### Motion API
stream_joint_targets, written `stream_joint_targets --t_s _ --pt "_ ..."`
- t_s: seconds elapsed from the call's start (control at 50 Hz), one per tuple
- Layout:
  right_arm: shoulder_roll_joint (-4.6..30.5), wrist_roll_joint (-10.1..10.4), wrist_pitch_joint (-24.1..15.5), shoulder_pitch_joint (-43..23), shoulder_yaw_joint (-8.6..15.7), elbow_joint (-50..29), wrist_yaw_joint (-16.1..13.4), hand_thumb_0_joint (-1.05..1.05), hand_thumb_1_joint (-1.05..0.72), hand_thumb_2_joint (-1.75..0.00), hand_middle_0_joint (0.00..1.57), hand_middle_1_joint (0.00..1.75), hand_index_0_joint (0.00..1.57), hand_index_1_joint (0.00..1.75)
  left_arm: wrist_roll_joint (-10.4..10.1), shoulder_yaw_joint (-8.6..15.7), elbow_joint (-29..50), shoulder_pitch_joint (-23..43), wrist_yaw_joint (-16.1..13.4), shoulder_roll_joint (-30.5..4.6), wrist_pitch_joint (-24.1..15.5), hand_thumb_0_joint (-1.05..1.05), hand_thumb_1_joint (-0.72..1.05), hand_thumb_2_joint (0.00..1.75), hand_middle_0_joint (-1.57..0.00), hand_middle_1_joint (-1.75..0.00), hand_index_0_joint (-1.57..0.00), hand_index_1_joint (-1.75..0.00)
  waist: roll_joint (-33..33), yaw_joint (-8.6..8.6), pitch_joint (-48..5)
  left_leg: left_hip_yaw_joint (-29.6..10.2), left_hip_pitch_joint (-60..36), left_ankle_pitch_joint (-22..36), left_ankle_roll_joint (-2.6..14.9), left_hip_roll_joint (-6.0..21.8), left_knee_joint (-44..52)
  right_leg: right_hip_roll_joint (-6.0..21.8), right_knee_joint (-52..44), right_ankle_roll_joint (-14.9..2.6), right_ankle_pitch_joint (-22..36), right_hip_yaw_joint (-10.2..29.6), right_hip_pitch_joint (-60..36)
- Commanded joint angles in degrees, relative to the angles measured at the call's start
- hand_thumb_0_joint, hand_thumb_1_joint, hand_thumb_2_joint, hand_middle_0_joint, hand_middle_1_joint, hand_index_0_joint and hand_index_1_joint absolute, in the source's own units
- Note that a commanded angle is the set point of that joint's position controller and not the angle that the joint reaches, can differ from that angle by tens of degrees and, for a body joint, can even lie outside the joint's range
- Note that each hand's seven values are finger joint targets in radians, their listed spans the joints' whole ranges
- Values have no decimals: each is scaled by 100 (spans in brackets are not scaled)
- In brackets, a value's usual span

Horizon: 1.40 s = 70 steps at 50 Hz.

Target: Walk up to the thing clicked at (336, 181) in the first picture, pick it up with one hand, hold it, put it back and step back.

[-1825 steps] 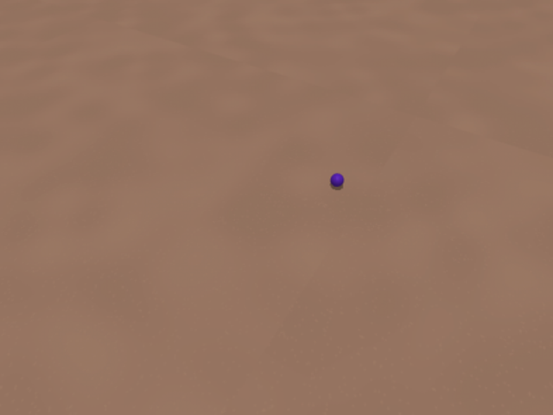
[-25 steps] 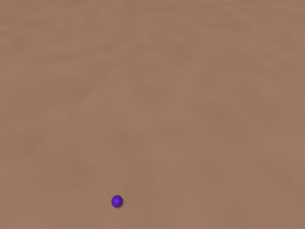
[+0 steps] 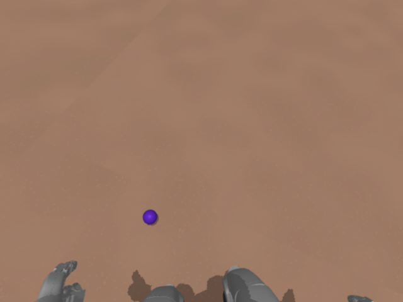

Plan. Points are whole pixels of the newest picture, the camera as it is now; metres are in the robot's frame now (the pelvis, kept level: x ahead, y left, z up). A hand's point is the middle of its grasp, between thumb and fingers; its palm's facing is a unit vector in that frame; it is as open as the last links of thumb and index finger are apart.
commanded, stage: step back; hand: left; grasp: from above
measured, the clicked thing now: (150, 216) +0.48 +0.21 -0.73
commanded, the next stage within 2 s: none
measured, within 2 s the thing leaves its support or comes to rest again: neither
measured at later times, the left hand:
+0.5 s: hand out of the picture -0.01 +0.25 -0.14, palm faces -0.10 -0.91 -0.39, open 7.4 cm
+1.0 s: hand out of the picture -0.14 +0.26 -0.15, palm faces -0.03 -0.93 -0.37, open 7.4 cm
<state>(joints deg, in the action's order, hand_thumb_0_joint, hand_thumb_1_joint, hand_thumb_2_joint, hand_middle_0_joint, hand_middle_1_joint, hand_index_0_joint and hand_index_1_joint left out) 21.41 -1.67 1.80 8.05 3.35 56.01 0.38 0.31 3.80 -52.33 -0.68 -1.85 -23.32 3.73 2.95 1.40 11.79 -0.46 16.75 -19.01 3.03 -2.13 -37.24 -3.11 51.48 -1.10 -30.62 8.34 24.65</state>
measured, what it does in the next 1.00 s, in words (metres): walks backwards: right foot, then left foot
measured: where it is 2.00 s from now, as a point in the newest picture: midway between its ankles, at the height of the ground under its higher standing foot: outside the picture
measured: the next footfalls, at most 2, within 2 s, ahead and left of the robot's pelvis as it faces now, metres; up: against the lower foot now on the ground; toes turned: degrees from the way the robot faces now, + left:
right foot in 0.40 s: -0.08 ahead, -0.13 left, +0.00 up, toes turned -4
left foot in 0.76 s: -0.16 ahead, +0.11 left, +0.00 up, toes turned -3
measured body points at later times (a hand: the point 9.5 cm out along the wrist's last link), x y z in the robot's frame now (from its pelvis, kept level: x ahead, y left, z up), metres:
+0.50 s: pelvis -0.11 -0.01 +0.00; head -0.07 -0.03 +0.45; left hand +0.00 +0.29 -0.11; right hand -0.03 -0.33 -0.12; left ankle -0.04 +0.09 -0.69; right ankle -0.12 -0.12 -0.72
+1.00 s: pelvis -0.26 +0.00 +0.00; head -0.20 +0.01 +0.45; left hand -0.14 +0.31 -0.12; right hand -0.17 -0.32 -0.10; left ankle -0.20 +0.11 -0.72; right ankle -0.31 -0.15 -0.65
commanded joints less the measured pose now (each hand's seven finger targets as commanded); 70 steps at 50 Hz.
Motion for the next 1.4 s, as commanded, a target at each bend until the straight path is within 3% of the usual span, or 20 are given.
stream_joint_targets --t_s 0.0,0.22,0.34,0.38,0.42,0.5,0.64,0.72,0.74,0.76,0.78,0.84,0.98,1.08,1.1,1.12,1.14,1.22,1.32,1.38 --pt "1393 -40 -170 -400 317 -683 -224 0 -90 -90 20 30 20 30 -48 209 281 -654 -99 -937 -77 0 90 90 -20 -30 -20 -30 -1086 -322 -1538 -1328 -1303 3875 594 1483 1181 -232 1593 -20 192 444 560" --pt "1435 24 -151 211 387 -993 -262 0 -90 -90 20 30 20 30 59 322 647 -803 16 -845 -145 0 90 90 -20 -30 -20 -30 -981 105 -1559 -1474 -1636 3380 1167 1943 1071 75 144 206 106 -136 45" --pt "1577 40 -79 -299 379 -1130 -183 0 -90 -90 20 30 20 30 94 379 406 -1637 153 -761 -184 0 90 90 -20 -30 -20 -30 -1073 -269 -1617 -1150 -318 1432 698 1671 1104 257 -1891 -87 1120 -721 -1379" --pt "1358 112 -46 -315 295 -1114 -157 0 -90 -90 20 30 20 30 193 457 365 -1847 145 -981 -232 0 90 90 -20 -30 -20 -30 -422 -343 -1420 -861 586 431 165 1211 654 666 -2727 -359 1152 16 -1698" --pt "1194 135 -12 -427 321 -1124 -182 0 -90 -90 20 30 20 30 227 630 807 -1024 170 -1859 -249 0 90 90 -20 -30 -20 -30 1423 -424 -720 -287 918 -1552 -394 -346 -2022 2615 -3913 -1715 502 2467 26" --pt "1124 196 -59 394 237 -863 -173 0 -90 -90 20 30 20 30 189 462 1133 -131 46 -1115 -319 0 90 90 -20 -30 -20 -30 424 88 -891 -800 820 -680 -341 -531 -3143 1552 -3058 -1022 3053 422 -474" --pt "1057 104 -122 344 173 -1095 -222 0 -90 -90 20 30 20 30 191 440 1235 -906 -9 -1106 -238 0 90 90 -20 -30 -20 -30 799 -396 -1447 -349 876 -1111 -364 67 -652 1854 -2270 -1137 4315 532 -2348" --pt "1201 15 -183 988 315 -815 -182 0 -90 -90 20 30 20 30 78 343 1344 -688 76 -1079 -105 0 90 90 -20 -30 -20 -30 284 -52 -1535 -197 -603 854 -155 189 1378 1381 -1679 -535 2995 110 -1112" --pt "1586 -77 -210 898 414 -893 -172 0 -90 -90 20 30 20 30 59 303 1387 -805 100 -870 -97 0 90 90 -20 -30 -20 -30 -716 -104 -1578 -1686 -939 1101 191 1250 1667 823 -1011 -230 1751 -225 -271" --pt "2283 -4 -170 452 526 -1018 -106 0 -90 -90 20 30 20 30 26 383 1443 -392 50 -986 -116 0 90 90 -20 -30 -20 -30 -1932 91 -1334 -2909 -54 1689 1143 2334 2014 -121 215 29 -262 -759 -10" --pt "2225 -72 -216 350 533 -1073 -131 0 -90 -90 20 30 20 30 133 443 1387 -146 5 -1074 -114 0 90 90 -20 -30 -20 -30 -1522 214 -1116 -3304 435 1877 1496 2552 2020 -122 1299 40 -654 94 -91" --pt "1535 -39 -229 -247 293 -1152 -223 0 -90 -90 20 30 20 30 -25 430 1031 -905 17 -922 -88 0 90 90 -20 -30 -20 -30 -887 -370 -1123 -1473 -144 2932 934 1713 1374 -288 2236 -54 96 292 339" --pt "1485 -26 -177 256 357 -1197 -257 0 -90 -90 20 30 20 30 69 401 1050 -847 80 -848 -168 0 90 90 -20 -30 -20 -30 -1155 54 -1426 -1357 -1266 3096 1196 1744 890 51 315 321 -34 -192 199" --pt "1600 76 0 -94 351 -1284 -198 0 -90 -90 20 30 20 30 130 388 516 -1711 113 -799 -275 0 90 90 -20 -30 -20 -30 -1330 -257 -1811 -968 -364 1986 538 1271 373 116 -2875 -3 1681 -883 -1612" --pt "1350 116 11 -54 269 -1305 -173 0 -90 -90 20 30 20 30 216 475 549 -1712 115 -1087 -318 0 90 90 -20 -30 -20 -30 -766 -253 -1689 -879 590 1153 188 939 -95 649 -2825 -142 1640 47 -1934" --pt "1059 182 -6 -357 214 -1505 -204 0 -90 -90 20 30 20 30 193 634 691 -1500 134 -1785 -299 0 90 90 -20 -30 -20 -30 1072 -421 -1316 -438 1529 -758 -189 -266 -1146 1840 -3272 -883 1630 1728 -1375" --pt "1250 130 24 -424 312 -1442 -282 0 -90 -90 20 30 20 30 243 678 899 -1108 117 -2131 -295 0 90 90 -20 -30 -20 -30 1372 -533 -1038 -735 1152 -1690 -355 -237 -2506 2756 -3470 -1649 1902 2606 -185" --pt "1194 192 -41 188 239 -1124 -255 0 -90 -90 20 30 20 30 219 482 1104 -344 22 -1276 -320 0 90 90 -20 -30 -20 -30 474 -54 -1001 -830 1057 -858 -329 -421 -3202 1613 -2528 -1038 3526 416 -592" --pt "1059 73 -56 85 207 -1218 -230 0 -90 -90 20 30 20 30 245 443 1138 -900 -52 -1258 -260 0 90 90 -20 -30 -20 -30 744 -433 -1221 -392 1022 -1184 -380 -91 -1293 1772 -2210 -1103 4120 501 -1801" --pt "1034 39 -89 516 242 -1008 -199 0 -90 -90 20 30 20 30 137 411 1202 -763 -29 -1278 -187 0 90 90 -20 -30 -20 -30 764 -250 -1592 28 230 -423 -289 -7 420 1696 -1732 -936 4128 416 -1893"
